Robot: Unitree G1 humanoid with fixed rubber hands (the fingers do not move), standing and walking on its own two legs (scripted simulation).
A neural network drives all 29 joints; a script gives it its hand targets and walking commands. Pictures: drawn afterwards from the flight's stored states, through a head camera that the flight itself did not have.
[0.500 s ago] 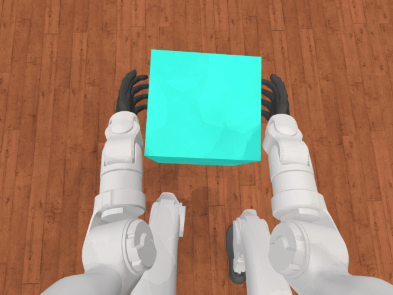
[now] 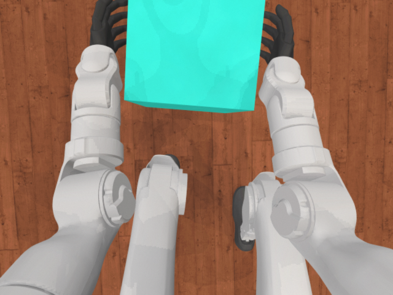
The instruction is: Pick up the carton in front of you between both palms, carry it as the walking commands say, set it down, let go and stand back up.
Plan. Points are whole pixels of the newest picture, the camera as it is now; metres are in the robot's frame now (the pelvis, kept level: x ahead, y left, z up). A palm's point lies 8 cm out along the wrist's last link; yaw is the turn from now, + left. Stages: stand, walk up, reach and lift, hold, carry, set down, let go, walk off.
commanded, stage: set down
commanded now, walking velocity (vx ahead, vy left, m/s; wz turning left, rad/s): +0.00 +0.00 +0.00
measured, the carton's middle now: (191, 59) +0.51 +0.13 -0.22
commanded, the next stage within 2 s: none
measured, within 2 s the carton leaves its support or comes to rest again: rests again in 0.62 s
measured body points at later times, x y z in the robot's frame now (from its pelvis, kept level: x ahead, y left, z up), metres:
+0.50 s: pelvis -0.01 +0.01 -0.07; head +0.35 +0.08 +0.19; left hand +0.51 +0.29 -0.23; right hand +0.54 -0.01 -0.24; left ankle +0.13 +0.14 -0.43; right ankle +0.08 -0.13 -0.43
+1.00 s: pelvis -0.02 +0.00 -0.08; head +0.35 +0.06 +0.17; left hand +0.50 +0.29 -0.25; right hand +0.54 -0.01 -0.25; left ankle +0.13 +0.14 -0.43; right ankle +0.08 -0.13 -0.43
